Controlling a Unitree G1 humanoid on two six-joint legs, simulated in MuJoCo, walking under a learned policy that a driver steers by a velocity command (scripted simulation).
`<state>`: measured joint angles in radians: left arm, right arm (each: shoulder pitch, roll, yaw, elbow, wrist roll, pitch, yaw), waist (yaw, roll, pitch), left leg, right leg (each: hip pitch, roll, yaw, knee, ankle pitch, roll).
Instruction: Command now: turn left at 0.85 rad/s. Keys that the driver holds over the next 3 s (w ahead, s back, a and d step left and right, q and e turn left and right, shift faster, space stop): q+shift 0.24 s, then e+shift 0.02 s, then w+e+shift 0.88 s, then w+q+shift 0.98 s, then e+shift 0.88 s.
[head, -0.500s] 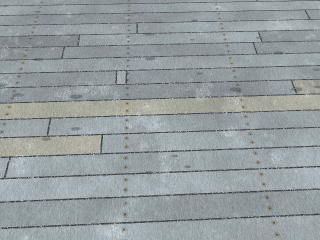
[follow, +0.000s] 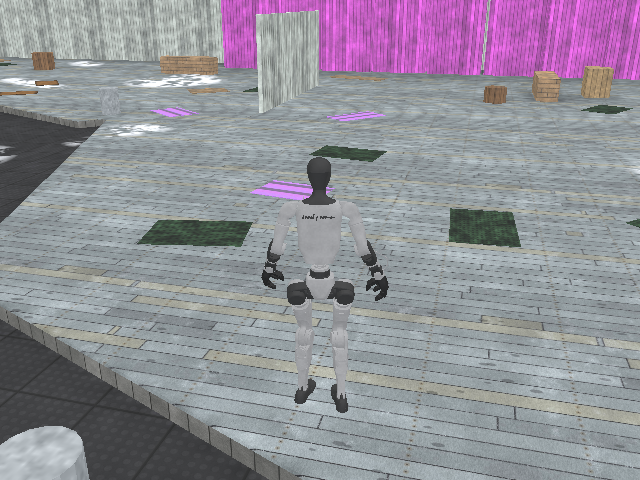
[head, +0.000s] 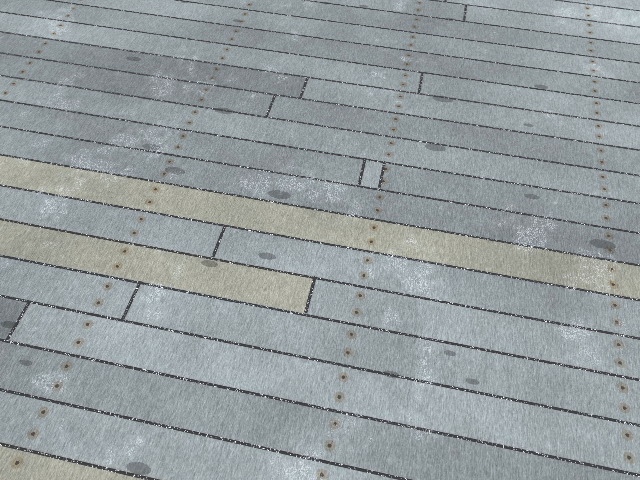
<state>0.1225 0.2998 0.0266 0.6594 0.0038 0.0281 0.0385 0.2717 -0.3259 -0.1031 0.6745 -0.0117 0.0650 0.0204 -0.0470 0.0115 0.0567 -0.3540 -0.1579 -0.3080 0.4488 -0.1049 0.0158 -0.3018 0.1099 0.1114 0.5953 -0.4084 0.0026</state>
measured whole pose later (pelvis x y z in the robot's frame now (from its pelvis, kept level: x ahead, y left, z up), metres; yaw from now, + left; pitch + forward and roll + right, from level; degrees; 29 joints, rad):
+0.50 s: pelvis +0.03 +0.03 +0.00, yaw +13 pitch +2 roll +1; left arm 0.42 0.29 0.06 0.79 0.01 0.01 -0.01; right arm 0.17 -0.25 -0.02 0.67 -0.05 -0.01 0.02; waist 0.06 -0.03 -0.02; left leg -0.16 -0.02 0.04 0.45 -0.30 0.03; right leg -0.30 0.00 0.01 0.76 -0.43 -0.08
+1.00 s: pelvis +0.35 +0.00 -0.04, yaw -12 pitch +1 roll -1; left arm 0.22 0.34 0.07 0.73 0.02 0.01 -0.03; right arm 0.31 -0.25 -0.01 0.78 -0.04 -0.08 0.00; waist 0.00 -0.01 0.05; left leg -0.21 0.06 -0.01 1.41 -0.31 0.00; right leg -0.46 0.17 -0.11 0.74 -0.28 -0.19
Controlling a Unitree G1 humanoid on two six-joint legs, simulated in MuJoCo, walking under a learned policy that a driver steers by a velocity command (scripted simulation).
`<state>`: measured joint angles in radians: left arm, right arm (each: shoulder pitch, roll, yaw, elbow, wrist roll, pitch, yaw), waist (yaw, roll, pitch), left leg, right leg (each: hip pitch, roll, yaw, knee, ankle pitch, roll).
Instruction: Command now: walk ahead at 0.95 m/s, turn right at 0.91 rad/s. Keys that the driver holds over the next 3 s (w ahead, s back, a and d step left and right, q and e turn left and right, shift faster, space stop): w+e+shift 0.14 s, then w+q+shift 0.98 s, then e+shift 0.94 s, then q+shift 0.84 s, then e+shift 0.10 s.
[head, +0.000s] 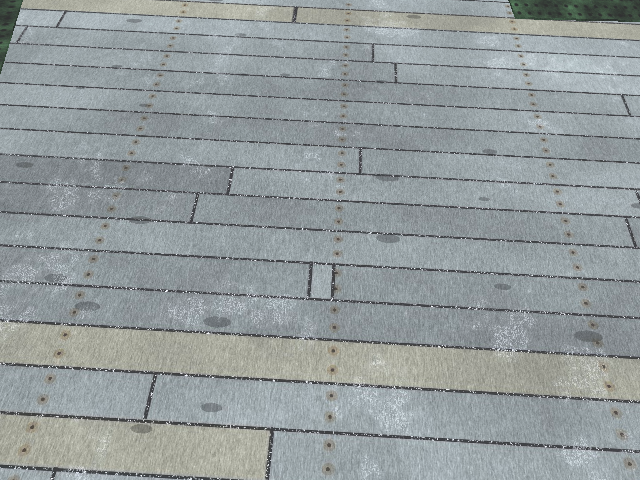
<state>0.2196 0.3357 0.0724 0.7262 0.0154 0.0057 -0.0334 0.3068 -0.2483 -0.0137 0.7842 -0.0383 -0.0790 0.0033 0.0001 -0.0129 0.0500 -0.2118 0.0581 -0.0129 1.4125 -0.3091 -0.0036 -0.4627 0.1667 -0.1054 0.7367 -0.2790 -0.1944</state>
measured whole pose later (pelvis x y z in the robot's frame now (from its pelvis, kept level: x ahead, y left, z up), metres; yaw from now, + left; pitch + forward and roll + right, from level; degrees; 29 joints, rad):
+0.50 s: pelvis +0.48 +0.01 +0.03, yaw -5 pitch +0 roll +3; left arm 0.22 0.29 0.01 0.77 0.06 -0.10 -0.01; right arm 0.37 -0.32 -0.06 0.84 -0.02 -0.05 0.01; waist -0.03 -0.01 0.04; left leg -0.32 -0.16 0.01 0.50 -0.19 0.11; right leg -0.38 0.05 0.06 1.33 -0.29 -0.05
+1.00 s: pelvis +0.96 -0.04 +0.04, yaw +20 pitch +2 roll -2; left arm 0.38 0.33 0.06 0.82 0.03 -0.10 0.01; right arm 0.16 -0.39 -0.08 0.71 -0.03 0.00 0.06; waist 0.04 0.06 -0.01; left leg -0.68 0.04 0.03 1.25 -0.24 0.10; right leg -0.10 -0.03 -0.15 0.38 -0.32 0.04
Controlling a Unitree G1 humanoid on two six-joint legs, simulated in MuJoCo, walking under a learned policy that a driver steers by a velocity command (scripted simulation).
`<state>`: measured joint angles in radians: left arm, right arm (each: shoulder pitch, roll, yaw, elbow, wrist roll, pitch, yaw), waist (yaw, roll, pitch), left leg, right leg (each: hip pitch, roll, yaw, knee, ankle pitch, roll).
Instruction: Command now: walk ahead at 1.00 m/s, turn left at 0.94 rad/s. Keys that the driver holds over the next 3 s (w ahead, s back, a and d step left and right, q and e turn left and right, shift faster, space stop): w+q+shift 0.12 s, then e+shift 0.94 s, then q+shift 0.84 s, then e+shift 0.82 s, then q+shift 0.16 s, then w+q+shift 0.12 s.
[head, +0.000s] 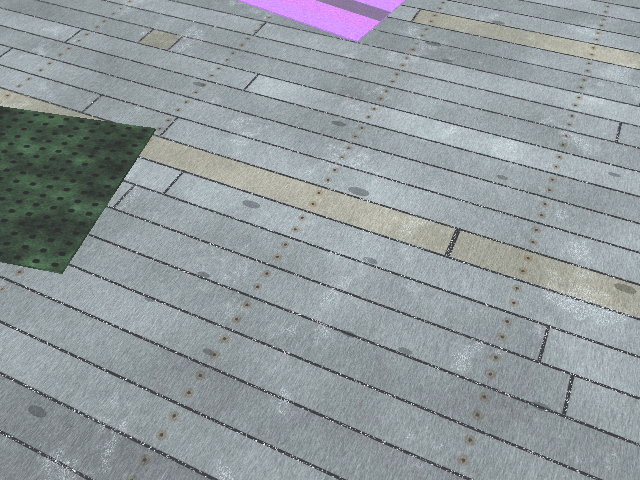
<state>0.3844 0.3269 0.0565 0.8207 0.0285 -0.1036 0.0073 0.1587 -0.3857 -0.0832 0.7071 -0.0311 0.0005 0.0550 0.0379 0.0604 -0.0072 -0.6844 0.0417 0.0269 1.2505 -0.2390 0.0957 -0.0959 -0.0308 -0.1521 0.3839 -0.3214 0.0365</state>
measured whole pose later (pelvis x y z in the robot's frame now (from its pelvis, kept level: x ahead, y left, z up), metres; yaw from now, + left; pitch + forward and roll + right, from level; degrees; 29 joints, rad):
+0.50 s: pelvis +0.36 +0.01 +0.00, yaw +4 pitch +0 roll +1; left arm 0.22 0.24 0.03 0.78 0.01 -0.01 -0.02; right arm 0.28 -0.24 -0.02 0.83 -0.01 -0.07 -0.01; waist 0.00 -0.01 0.12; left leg -0.13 -0.06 0.16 0.37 -0.24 0.09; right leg -0.65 -0.06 -0.02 0.89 -0.11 -0.03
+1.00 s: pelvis +0.47 -0.02 +0.00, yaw -22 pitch +1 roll +2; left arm 0.25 0.31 0.10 0.70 0.01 0.07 -0.01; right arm 0.12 -0.29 -0.04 0.71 -0.03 0.05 -0.03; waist 0.05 0.01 0.07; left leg -0.51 -0.01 -0.14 0.90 -0.33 -0.05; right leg -0.36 0.21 0.22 0.40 -0.02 -0.11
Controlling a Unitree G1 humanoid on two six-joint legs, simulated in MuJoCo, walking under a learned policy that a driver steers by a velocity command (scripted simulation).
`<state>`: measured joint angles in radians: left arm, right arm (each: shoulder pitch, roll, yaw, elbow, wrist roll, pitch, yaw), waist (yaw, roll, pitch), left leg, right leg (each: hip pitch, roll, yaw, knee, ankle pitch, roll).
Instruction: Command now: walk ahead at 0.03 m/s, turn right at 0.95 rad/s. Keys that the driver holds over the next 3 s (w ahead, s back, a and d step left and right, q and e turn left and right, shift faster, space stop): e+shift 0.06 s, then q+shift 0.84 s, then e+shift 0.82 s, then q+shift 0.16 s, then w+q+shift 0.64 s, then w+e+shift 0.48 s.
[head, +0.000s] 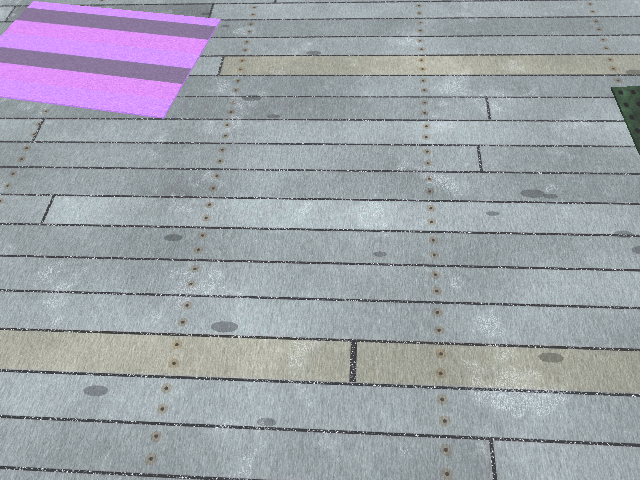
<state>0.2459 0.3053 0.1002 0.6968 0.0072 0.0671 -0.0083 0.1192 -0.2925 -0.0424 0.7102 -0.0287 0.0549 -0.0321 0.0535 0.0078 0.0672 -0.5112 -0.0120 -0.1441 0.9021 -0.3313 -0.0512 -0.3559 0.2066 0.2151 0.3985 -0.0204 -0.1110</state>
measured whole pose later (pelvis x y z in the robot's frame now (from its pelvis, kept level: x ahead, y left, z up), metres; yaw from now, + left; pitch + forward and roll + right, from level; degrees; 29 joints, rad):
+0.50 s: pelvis +0.02 +0.06 +0.01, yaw +5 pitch +2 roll -2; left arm 0.13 0.31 0.04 0.74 0.01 0.04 0.03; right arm 0.29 -0.29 -0.07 0.79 0.00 0.04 0.00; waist -0.04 -0.02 0.04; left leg -0.27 -0.12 -0.25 0.42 -0.16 0.05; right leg -0.39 0.09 0.12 0.85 -0.42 0.05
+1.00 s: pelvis +0.04 +0.04 +0.01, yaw +29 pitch +0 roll +1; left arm 0.22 0.27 0.01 0.73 0.03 0.00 0.03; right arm 0.18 -0.33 -0.08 0.74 -0.01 0.09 0.05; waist 0.02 0.03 0.07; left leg -0.45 -0.03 -0.07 0.95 -0.42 -0.05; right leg -0.14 0.00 -0.09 0.42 -0.29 -0.04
